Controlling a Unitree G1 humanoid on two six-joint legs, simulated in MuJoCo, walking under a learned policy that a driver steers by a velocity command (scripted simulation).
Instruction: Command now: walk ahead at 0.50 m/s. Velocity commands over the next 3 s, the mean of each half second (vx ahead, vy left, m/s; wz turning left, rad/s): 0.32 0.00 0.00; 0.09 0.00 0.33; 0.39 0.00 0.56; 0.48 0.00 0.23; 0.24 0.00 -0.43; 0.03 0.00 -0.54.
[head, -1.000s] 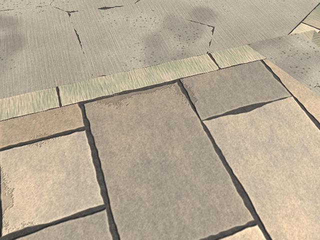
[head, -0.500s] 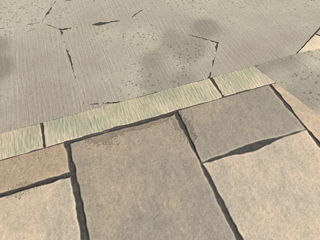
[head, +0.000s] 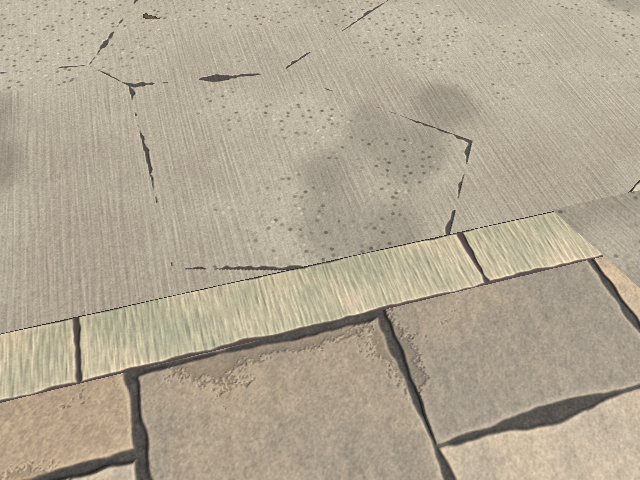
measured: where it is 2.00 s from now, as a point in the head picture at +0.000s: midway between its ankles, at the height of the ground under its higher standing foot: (239, 370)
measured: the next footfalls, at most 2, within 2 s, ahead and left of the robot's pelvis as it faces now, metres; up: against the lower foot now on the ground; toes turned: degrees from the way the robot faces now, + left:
right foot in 0.40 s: +0.37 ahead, -0.13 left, +0.00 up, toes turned +10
left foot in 0.66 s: +0.28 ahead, +0.11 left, +0.00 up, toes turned +5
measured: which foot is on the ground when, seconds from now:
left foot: down 0.00-0.40, up 0.42-0.64, down 0.66-0.98, up 1.00-1.00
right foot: up 0.00-0.38, down 0.40-1.00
